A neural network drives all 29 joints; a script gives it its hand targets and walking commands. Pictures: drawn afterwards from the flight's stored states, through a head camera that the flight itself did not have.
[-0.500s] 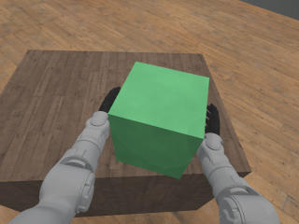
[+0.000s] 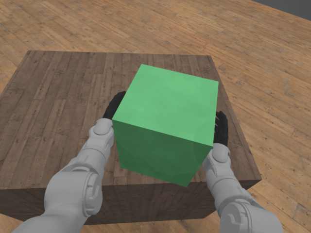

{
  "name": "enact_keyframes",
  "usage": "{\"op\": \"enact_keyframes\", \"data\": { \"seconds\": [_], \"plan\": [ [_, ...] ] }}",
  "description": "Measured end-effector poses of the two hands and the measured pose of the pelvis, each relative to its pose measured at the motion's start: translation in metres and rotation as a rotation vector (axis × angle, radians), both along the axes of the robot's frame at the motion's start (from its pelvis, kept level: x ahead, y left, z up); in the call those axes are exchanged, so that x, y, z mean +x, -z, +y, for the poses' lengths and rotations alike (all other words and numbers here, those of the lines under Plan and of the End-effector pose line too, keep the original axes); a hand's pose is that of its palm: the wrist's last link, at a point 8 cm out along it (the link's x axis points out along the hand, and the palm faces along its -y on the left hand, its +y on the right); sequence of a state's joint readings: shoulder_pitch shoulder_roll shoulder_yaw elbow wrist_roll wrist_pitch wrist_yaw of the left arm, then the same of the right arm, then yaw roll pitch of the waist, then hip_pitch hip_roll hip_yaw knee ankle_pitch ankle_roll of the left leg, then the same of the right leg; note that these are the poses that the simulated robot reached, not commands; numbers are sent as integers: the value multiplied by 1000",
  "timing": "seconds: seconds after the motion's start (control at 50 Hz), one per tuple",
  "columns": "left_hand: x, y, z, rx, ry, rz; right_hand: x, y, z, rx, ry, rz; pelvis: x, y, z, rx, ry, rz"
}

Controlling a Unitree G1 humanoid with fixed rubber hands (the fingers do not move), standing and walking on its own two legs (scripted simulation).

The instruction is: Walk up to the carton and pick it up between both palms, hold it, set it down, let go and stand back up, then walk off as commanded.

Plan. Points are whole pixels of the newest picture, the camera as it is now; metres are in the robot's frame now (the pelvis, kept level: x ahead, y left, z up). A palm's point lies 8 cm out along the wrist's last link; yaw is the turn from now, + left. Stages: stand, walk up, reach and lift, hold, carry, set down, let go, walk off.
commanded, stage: reach and lift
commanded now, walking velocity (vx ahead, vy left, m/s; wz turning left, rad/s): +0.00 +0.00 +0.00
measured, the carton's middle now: (165, 128) +0.41 -0.03 +0.02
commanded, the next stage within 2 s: none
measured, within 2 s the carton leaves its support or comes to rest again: leaves its support in 0.98 s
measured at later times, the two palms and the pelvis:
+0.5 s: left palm (111, 117) +0.44 +0.12 +0.04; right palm (218, 141) +0.36 -0.17 +0.03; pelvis +0.00 +0.00 +0.00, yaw +0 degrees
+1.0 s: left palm (112, 116) +0.43 +0.12 +0.05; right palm (219, 141) +0.36 -0.17 +0.03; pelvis +0.00 +0.00 +0.00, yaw +0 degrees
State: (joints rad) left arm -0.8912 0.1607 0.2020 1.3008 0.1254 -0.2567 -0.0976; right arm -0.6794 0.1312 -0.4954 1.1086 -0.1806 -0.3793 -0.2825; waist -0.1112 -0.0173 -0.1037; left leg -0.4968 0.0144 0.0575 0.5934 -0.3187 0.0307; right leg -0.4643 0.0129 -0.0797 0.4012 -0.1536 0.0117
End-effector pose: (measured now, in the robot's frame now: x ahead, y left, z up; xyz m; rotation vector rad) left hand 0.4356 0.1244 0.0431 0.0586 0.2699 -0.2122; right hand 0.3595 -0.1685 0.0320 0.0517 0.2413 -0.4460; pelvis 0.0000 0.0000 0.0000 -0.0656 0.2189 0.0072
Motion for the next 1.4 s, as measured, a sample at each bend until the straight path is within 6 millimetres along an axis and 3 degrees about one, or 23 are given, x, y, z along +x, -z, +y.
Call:
{"op": "enact_keyframes", "data": {
  "seconds": [0.82, 1.4],
  "plan": [
    [0, 0, 0, -2, -5, -8, -2, 1, 1, 2, 8, -18, 0, -1, 1, -1, 0, 4],
    [-6, -19, -17, 35, 11, -85, -12, -4, -14, 15, 21, -86, -8, -5, -7, 8, 1, 17]
  ]
}}
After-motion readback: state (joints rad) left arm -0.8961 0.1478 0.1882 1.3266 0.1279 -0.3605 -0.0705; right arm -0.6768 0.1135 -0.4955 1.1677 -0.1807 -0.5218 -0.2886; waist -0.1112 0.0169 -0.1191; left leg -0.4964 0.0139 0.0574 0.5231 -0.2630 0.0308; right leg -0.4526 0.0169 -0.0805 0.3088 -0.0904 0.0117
